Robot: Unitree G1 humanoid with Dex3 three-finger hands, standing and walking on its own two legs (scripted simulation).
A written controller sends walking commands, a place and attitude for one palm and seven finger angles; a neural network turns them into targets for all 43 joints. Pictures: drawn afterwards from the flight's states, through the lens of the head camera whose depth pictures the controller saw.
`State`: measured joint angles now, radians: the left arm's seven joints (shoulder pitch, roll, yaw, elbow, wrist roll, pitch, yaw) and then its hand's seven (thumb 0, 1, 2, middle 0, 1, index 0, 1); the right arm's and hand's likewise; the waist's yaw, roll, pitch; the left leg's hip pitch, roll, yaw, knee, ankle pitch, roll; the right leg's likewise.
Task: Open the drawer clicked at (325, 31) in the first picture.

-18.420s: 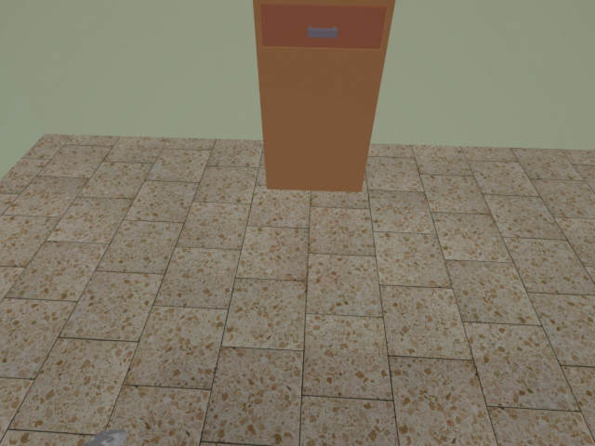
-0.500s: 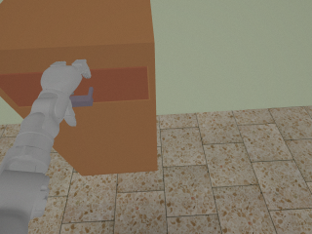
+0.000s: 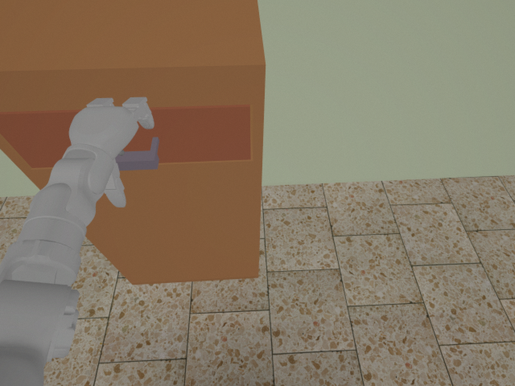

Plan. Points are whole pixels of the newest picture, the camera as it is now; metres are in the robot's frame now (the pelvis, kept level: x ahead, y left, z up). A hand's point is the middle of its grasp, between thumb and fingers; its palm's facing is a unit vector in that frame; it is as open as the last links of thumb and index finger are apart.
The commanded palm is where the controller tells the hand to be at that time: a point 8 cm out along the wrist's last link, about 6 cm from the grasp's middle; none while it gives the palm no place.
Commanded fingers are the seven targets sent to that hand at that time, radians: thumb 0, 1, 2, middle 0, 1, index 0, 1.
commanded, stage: move the hooked fingers above the handle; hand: left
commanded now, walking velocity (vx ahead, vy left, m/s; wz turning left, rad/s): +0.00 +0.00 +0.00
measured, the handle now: (129, 152) +0.51 +0.23 +0.04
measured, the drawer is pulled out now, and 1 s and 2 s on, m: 0.00 0.00 0.00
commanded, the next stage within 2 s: lower the fingers behind the handle in 1.44 s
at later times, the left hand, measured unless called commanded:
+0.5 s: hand (129, 159) +0.44 +0.20 +0.09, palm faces -0.09 -0.05 -0.99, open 13.8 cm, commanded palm +0.44 +0.24 +0.16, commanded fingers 0.00 -0.50 0.30 -0.30 -1.20 -0.30 -1.20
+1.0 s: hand (119, 159) +0.45 +0.22 +0.09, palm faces -0.11 -0.03 -0.99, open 13.8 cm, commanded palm +0.44 +0.24 +0.16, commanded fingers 0.00 -0.50 0.30 -0.30 -1.20 -0.30 -1.20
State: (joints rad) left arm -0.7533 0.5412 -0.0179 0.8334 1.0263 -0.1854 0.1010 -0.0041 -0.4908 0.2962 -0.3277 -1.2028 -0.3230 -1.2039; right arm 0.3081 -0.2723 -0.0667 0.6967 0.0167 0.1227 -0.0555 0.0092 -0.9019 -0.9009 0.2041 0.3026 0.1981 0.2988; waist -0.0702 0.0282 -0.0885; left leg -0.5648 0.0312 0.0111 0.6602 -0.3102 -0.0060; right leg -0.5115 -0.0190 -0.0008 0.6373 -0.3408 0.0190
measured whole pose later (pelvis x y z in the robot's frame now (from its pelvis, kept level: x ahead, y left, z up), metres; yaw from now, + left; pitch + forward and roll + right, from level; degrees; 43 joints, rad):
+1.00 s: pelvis +0.00 -0.01 +0.00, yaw +1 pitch +11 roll +0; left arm -0.75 0.54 -0.08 0.83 0.99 -0.16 0.01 -0.01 -0.49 0.30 -0.32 -1.20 -0.32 -1.21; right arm 0.32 -0.27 -0.06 0.70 0.03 0.12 -0.08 0.01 -0.90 -0.90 0.21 0.30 0.20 0.30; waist -0.05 0.04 -0.08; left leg -0.52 0.03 0.00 0.63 -0.29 -0.02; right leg -0.46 -0.02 -0.02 0.62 -0.34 0.01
